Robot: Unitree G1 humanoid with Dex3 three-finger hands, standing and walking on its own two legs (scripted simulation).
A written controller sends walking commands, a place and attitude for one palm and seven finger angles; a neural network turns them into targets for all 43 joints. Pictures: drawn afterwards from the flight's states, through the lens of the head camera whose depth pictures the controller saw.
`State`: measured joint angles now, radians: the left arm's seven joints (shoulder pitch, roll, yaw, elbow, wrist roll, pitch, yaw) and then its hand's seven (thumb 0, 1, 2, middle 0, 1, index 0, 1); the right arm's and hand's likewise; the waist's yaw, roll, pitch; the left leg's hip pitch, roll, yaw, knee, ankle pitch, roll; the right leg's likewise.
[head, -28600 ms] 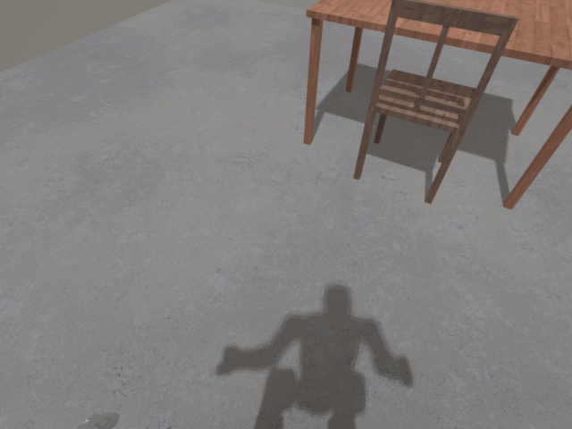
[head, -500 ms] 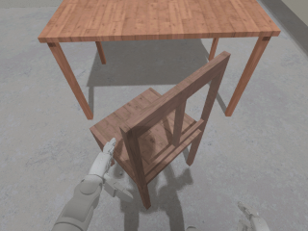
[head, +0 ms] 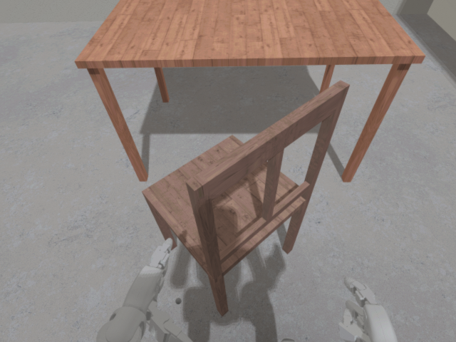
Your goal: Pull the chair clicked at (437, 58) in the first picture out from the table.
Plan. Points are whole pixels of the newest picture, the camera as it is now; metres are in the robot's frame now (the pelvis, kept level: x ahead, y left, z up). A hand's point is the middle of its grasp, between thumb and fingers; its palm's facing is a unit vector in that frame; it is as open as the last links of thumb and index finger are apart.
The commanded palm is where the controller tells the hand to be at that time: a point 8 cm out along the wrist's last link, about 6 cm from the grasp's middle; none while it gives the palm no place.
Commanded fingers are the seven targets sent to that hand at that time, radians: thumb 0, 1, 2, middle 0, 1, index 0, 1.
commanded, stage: draw the fingers out of the gap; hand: left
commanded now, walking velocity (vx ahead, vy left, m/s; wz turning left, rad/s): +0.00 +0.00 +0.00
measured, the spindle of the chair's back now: (271, 187) +0.47 -0.09 -0.07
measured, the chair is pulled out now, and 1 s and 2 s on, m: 0.43 0.43 0.43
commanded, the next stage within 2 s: draw the hand back to the body in 0.10 s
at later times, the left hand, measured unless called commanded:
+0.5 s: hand (144, 294) +0.19 +0.13 +0.06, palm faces +0.02 -1.00 -0.03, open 17.5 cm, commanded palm +0.15 +0.19 +0.05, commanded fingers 0.00 -0.55 0.20 0.00 0.00 0.00 0.00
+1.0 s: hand (73, 292) +0.18 +0.20 +0.11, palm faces +0.26 -0.90 -0.36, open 15.2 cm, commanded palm +0.15 +0.26 +0.14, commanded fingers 0.00 0.17 0.55 -0.10 -0.15 -0.10 -0.15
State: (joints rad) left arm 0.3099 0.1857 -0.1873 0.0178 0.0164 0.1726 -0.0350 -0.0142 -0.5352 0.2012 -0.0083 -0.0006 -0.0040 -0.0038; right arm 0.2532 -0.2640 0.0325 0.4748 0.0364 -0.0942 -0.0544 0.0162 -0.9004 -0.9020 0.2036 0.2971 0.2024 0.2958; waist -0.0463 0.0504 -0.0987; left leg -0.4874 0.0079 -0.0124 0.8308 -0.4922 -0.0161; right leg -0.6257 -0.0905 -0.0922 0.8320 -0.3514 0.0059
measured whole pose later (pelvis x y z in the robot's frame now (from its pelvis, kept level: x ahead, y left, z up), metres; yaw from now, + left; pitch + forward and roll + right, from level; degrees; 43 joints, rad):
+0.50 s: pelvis -0.01 +0.00 -0.03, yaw +0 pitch +11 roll +0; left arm 0.52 0.15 -0.04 -0.27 -0.15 -0.32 -0.04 -0.02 -0.54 0.20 -0.01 0.00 0.00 0.00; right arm 0.24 -0.22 0.00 0.52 0.04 -0.21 -0.03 0.02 -0.90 -0.90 0.20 0.30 0.20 0.30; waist 0.00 0.03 -0.12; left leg -0.66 0.02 -0.03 1.03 -0.57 -0.03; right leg -0.78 -0.09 -0.10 1.00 -0.41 0.00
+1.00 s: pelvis +0.01 +0.00 +0.02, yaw +0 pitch +1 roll +0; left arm 0.62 0.28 0.07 -0.40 -0.05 -0.03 0.15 -0.01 -0.16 0.39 -0.06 -0.08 -0.06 -0.08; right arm 0.25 -0.24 0.00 0.58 0.03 -0.13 -0.12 0.02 -0.90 -0.90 0.20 0.30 0.20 0.30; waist 0.04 0.08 -0.04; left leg -0.25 0.01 -0.02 0.69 -0.46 -0.01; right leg -0.38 -0.08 -0.11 0.69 -0.32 0.01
